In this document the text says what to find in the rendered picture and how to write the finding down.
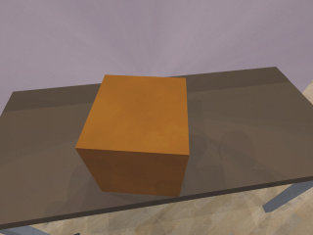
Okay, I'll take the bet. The table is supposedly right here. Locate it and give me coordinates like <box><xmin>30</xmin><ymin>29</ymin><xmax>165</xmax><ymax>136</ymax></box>
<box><xmin>0</xmin><ymin>67</ymin><xmax>313</xmax><ymax>235</ymax></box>

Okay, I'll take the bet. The carton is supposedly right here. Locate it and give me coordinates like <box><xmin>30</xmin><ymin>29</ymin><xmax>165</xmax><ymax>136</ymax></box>
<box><xmin>75</xmin><ymin>74</ymin><xmax>190</xmax><ymax>197</ymax></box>

